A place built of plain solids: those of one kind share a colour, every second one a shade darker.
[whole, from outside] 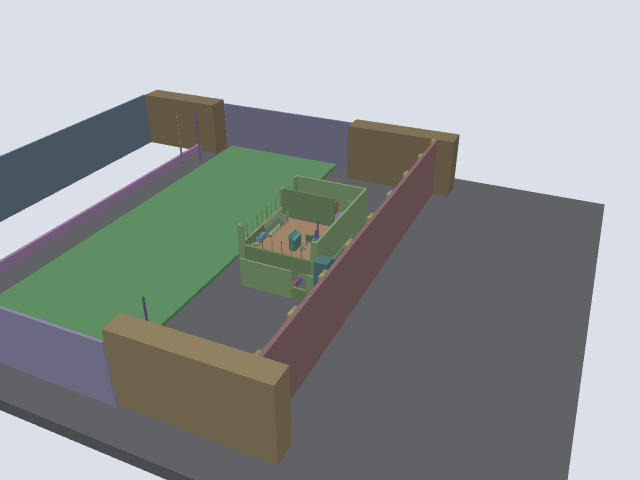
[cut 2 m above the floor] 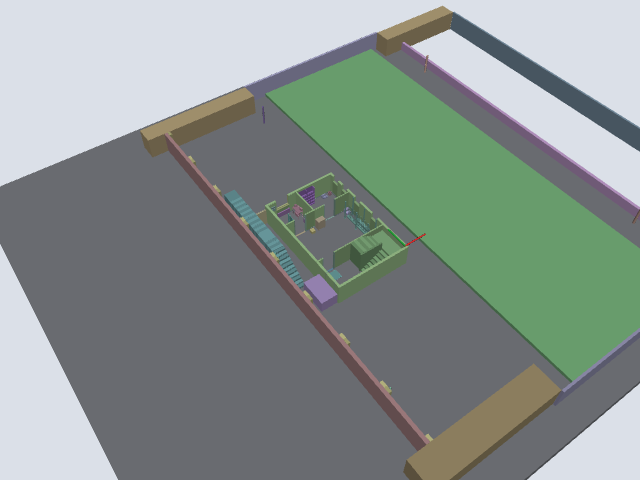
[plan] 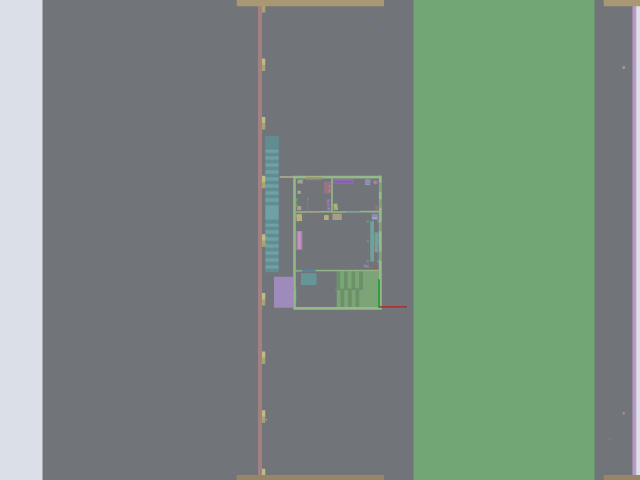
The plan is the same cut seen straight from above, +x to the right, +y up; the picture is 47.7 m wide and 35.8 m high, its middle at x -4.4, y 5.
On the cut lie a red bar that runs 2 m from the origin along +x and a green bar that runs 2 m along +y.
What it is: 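A mechanical signal box beside a railway in a town; below the locking room, a lamp room and a mess room, above the operating floor with its lever frame behind one band of glass; one dog-leg stair between walls, the front door at its foot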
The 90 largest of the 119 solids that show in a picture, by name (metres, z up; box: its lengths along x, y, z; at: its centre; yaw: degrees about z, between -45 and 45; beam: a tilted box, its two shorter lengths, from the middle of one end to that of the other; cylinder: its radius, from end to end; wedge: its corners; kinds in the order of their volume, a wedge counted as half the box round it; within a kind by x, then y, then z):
{
 "yard_line_abut_1": {"box": [10.99, 2.34, 5.85], "at": [-5.12, -13.7, 2.88]},
 "yard_line_abut_2": {"box": [10.99, 1.69, 5.85], "at": [-5.12, 23.29, 2.88]},
 "yard_line_abut_3": {"box": [9.37, 2.34, 5.85], "at": [21.45, -13.7, 2.88]},
 "yard_line_abut_4": {"box": [9.37, 1.69, 5.85], "at": [21.45, 23.29, 2.88]},
 "yard_line_bed_1": {"box": [13.5, 39.0, 0.6], "at": [9.32, 4.63, 0.0]},
 "yard_line_near_1": {"box": [0.3, 34.97, 5.85], "at": [-8.88, 4.96, 2.88]},
 "yard_line_far_1": {"box": [0.2, 34.97, 5.85], "at": [26.23, 4.96, 2.88]},
 "yard_line_dark_1": {"box": [16.39, 0.2, 5.35], "at": [8.57, -14.97, 2.63]},
 "yard_line_dark_2": {"box": [16.39, 0.2, 5.02], "at": [8.57, 24.23, 2.46]},
 "yard_line_step_1": {"box": [1.0, 0.26, 0.76], "at": [-7.98, 3.51, 0.33]},
 "yard_line_step_2": {"box": [1.0, 0.26, 0.93], "at": [-7.98, 3.77, 0.42]},
 "yard_line_step_3": {"box": [1.0, 0.26, 1.11], "at": [-7.98, 4.03, 0.5]},
 "yard_line_step_4": {"box": [1.0, 0.26, 1.28], "at": [-7.98, 4.29, 0.59]},
 "yard_line_step_5": {"box": [1.0, 0.26, 1.46], "at": [-7.98, 4.55, 0.68]},
 "yard_line_step_6": {"box": [1.0, 0.26, 1.64], "at": [-7.98, 4.81, 0.77]},
 "yard_line_step_7": {"box": [1.0, 0.26, 1.81], "at": [-7.98, 5.07, 0.86]},
 "yard_line_step_8": {"box": [1.0, 0.26, 1.99], "at": [-7.98, 5.33, 0.94]},
 "yard_line_step_9": {"box": [1.0, 0.26, 2.17], "at": [-7.98, 5.59, 1.03]},
 "yard_line_step_10": {"box": [1.0, 0.26, 2.34], "at": [-7.98, 5.85, 1.12]},
 "yard_line_step_11": {"box": [1.0, 0.26, 2.52], "at": [-7.98, 6.11, 1.21]},
 "yard_line_step_12": {"box": [1.0, 0.26, 2.7], "at": [-7.98, 6.37, 1.3]},
 "yard_line_step_13": {"box": [1.0, 1.1, 2.87], "at": [-7.98, 7.05, 1.39]},
 "yard_line_step_14": {"box": [1.0, 0.26, 3.05], "at": [-7.98, 7.73, 1.47]},
 "yard_line_step_15": {"box": [1.0, 0.26, 3.22], "at": [-7.98, 7.99, 1.56]},
 "yard_line_step_16": {"box": [1.0, 0.26, 3.4], "at": [-7.98, 8.25, 1.65]},
 "yard_line_step_17": {"box": [1.0, 0.26, 3.58], "at": [-7.98, 8.51, 1.74]},
 "yard_line_step_18": {"box": [1.0, 0.26, 3.75], "at": [-7.98, 8.77, 1.83]},
 "yard_line_step_19": {"box": [1.0, 0.26, 3.93], "at": [-7.98, 9.03, 1.92]},
 "yard_line_step_20": {"box": [1.0, 0.26, 4.11], "at": [-7.98, 9.29, 2.0]},
 "yard_line_step_21": {"box": [1.0, 0.26, 4.28], "at": [-7.98, 9.55, 2.09]},
 "yard_line_step_22": {"box": [1.0, 0.26, 4.46], "at": [-7.98, 9.81, 2.18]},
 "yard_line_step_23": {"box": [1.0, 0.26, 4.64], "at": [-7.98, 10.07, 2.27]},
 "yard_line_step_24": {"box": [1.0, 0.26, 4.81], "at": [-7.98, 10.33, 2.36]},
 "yard_line_step_25": {"box": [1.0, 0.26, 4.99], "at": [-7.98, 10.59, 2.44]},
 "yard_line_step_26": {"box": [1.0, 0.26, 5.16], "at": [-7.98, 10.85, 2.53]},
 "yard_line_step_27": {"box": [1.0, 0.26, 5.34], "at": [-7.98, 11.11, 2.62]},
 "yard_line_step_28": {"box": [1.0, 0.26, 5.52], "at": [-7.98, 11.37, 2.71]},
 "yard_line_step_29": {"box": [1.0, 0.26, 5.69], "at": [-7.98, 11.63, 2.8]},
 "yard_line_step_30": {"box": [1.0, 1.0, 5.87], "at": [-7.98, 12.26, 2.88]},
 "wall_1": {"box": [0.2, 2.9, 2.85], "at": [-6.3, 1.25, 1.38]},
 "wall_2": {"box": [0.2, 2.9, 2.85], "at": [-6.3, 1.25, 3.98]},
 "wall_3": {"box": [0.2, 4.4, 2.5], "at": [-6.3, 4.9, 1.2]},
 "wall_4": {"box": [0.2, 7.1, 2.85], "at": [-6.3, 6.25, 3.98]},
 "wall_5": {"box": [0.2, 2.7, 2.5], "at": [-6.3, 8.45, 1.2]},
 "wall_6": {"box": [0.51, 0.2, 2.85], "at": [-6.15, 9.7, 3.98]},
 "wall_7": {"box": [0.96, 0.2, 2.5], "at": [-5.92, 9.7, 1.2]},
 "wall_8": {"box": [1.21, 0.2, 1.05], "at": [-4.85, 9.7, 0.47]},
 "wall_9": {"box": [0.76, 0.2, 2.5], "at": [-3.88, 9.7, 1.2]},
 "wall_10": {"box": [0.06, 2.5, 2.5], "at": [-3.53, 8.35, 1.2]},
 "wall_11": {"box": [6.6, 0.2, 2.85], "at": [-3.1, -0.1, 1.38]},
 "wall_12": {"box": [6.6, 0.2, 2.85], "at": [-3.1, -0.1, 3.98]},
 "wall_13": {"box": [5.61, 0.2, 1.2], "at": [-3.1, 9.7, 3.15]},
 "wall_14": {"box": [4.75, 0.06, 2.85], "at": [-2.38, 2.67, 1.38]},
 "wall_15": {"box": [4.75, 0.06, 2.5], "at": [-2.38, 2.73, 1.2]},
 "wall_16": {"box": [4.71, 0.06, 2.85], "at": [-2.35, 2.73, 3.98]},
 "wall_17": {"box": [3.7, 0.2, 2.5], "at": [-1.65, 9.7, 1.2]},
 "wall_18": {"box": [1.45, 0.06, 2.5], "at": [-0.72, 7.07, 1.2]},
 "wall_19": {"box": [0.51, 0.2, 2.85], "at": [-0.05, 9.7, 3.98]},
 "wall_20": {"box": [0.2, 0.66, 2.85], "at": [0.1, 0.12, 3.98]},
 "wall_21": {"box": [0.2, 2.9, 2.85], "at": [0.1, 1.25, 1.38]},
 "wall_22": {"box": [0.2, 0.76, 2.5], "at": [0.1, 3.08, 1.2]},
 "wall_23": {"box": [0.2, 0.71, 1.5], "at": [0.1, 3.8, 0.7]},
 "wall_24": {"box": [0.2, 1.51, 2.5], "at": [0.1, 4.9, 1.2]},
 "wall_25": {"box": [0.2, 0.71, 1.5], "at": [0.1, 6.0, 0.7]},
 "wall_26": {"box": [0.2, 6.31, 1.2], "at": [0.1, 6.15, 3.15]},
 "wall_27": {"box": [0.2, 0.76, 2.5], "at": [0.1, 6.72, 1.2]},
 "wall_28": {"box": [0.2, 0.56, 2.5], "at": [0.1, 8.32, 1.2]},
 "wall_29": {"box": [0.2, 0.71, 1.5], "at": [0.1, 8.95, 0.7]},
 "wall_30": {"box": [0.2, 0.51, 2.5], "at": [0.1, 9.55, 1.2]},
 "wall_31": {"box": [0.2, 0.51, 2.85], "at": [0.1, 9.55, 3.98]},
 "stair_1": {"box": [0.3, 1.3, 2.67], "at": [-3.03, 2.04, 1.29]},
 "stair_2": {"box": [0.3, 1.3, 2.5], "at": [-2.75, 2.04, 1.2]},
 "stair_3": {"box": [0.3, 1.3, 2.33], "at": [-2.47, 2.04, 1.11]},
 "stair_4": {"box": [0.3, 1.3, 0.57], "at": [-2.45, 0.6, 0.24]},
 "stair_5": {"box": [2.06, 0.14, 3.95], "at": [-2.23, 1.32, 1.93]},
 "stair_6": {"box": [0.3, 1.3, 2.15], "at": [-2.19, 2.04, 1.02]},
 "stair_7": {"box": [0.3, 1.3, 0.75], "at": [-2.17, 0.6, 0.33]},
 "stair_8": {"box": [0.3, 1.3, 1.98], "at": [-1.91, 2.04, 0.94]},
 "stair_9": {"box": [0.3, 1.3, 0.93], "at": [-1.89, 0.6, 0.41]},
 "stair_10": {"box": [0.3, 1.3, 1.8], "at": [-1.63, 2.04, 0.85]},
 "stair_11": {"box": [0.3, 1.3, 1.1], "at": [-1.61, 0.6, 0.5]},
 "stair_12": {"box": [0.3, 1.3, 1.62], "at": [-1.35, 2.04, 0.76]},
 "stair_13": {"box": [0.3, 1.3, 1.27], "at": [-1.33, 0.6, 0.59]},
 "stair_14": {"box": [1.2, 2.74, 1.45], "at": [-0.6, 1.32, 0.68]},
 "raised_floor_operating_1": {"box": [6.33, 7.03, 0.25], "at": [-3.1, 6.15, 2.67]},
 "yard_line_toe_1": {"box": [0.3, 34.97, 0.95], "at": [19.05, 4.96, 0.42]},
 "yard_line_bunker_1": {"box": [1.43, 2.32, 1.1], "at": [-7.12, 1.1, 0.5]},
 "register_desk_1": {"box": [0.5, 1.13, 1.01], "at": [-3.25, 7.05, 3.25]},
 "tool_cabinet_1": {"box": [0.7, 0.46, 0.93], "at": [-3.12, 6.72, 0.56]},
 "yard_line_pole_1": {"cylinder": 0.1, "from": [18.26, -7.93, 0.0], "to": [18.26, -7.93, 5.8]}
}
